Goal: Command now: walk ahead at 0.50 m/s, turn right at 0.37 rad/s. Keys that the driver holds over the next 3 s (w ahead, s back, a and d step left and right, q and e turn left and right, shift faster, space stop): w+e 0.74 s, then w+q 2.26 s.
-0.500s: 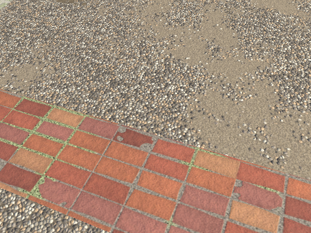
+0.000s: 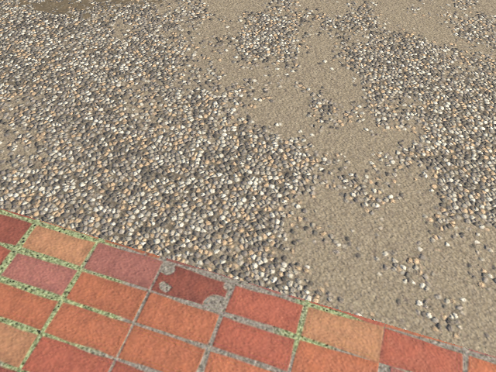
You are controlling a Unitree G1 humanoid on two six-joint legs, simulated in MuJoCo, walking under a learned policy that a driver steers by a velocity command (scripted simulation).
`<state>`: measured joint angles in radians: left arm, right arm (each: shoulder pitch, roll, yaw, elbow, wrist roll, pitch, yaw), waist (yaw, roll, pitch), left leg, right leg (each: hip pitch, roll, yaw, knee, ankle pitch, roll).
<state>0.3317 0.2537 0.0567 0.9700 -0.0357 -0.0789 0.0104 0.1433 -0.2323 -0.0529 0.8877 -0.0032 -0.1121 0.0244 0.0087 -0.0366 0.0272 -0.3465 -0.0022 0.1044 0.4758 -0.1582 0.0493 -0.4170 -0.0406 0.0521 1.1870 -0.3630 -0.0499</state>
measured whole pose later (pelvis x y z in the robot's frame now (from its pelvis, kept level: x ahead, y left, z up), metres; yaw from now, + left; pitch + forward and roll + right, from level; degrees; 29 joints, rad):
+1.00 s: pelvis +0.55 -0.13 -0.01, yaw -25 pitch +2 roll +1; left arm 0.34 0.28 0.07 0.83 0.00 -0.06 0.01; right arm 0.08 -0.27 -0.05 0.79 0.01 -0.12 0.05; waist 0.04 -0.01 0.01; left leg -0.47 -0.06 0.03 0.55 -0.13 0.07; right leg -0.14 0.07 0.11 0.86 -0.48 -0.04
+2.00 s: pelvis +1.06 -0.22 -0.02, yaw +10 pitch +2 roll -2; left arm 0.32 0.31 0.08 0.83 -0.01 -0.06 0.01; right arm 0.07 -0.29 -0.06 0.58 0.02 -0.03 0.05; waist 0.06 0.02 0.06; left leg -0.53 -0.01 0.04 0.65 -0.15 0.09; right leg -0.07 -0.10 -0.15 0.78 -0.48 0.04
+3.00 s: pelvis +1.54 -0.02 -0.02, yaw +45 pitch +2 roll -1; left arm 0.33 0.32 0.07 0.85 -0.01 -0.05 0.01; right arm 0.07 -0.29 -0.07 0.57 0.02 -0.02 0.05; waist 0.06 0.01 0.06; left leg -0.52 -0.01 0.04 0.63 -0.12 0.10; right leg -0.01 -0.10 -0.20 0.69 -0.51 0.04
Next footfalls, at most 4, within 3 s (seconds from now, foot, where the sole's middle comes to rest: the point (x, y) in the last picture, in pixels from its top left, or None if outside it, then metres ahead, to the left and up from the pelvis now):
0.44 right None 0.36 -0.17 -0.77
0.94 left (291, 288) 0.71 -0.11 -0.77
1.44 right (374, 236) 0.90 -0.39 -0.77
1.96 left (285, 167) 1.19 -0.12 -0.77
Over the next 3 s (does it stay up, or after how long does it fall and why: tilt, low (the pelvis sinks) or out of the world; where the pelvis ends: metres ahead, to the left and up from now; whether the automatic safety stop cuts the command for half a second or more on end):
stays up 1.54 -0.02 -0.02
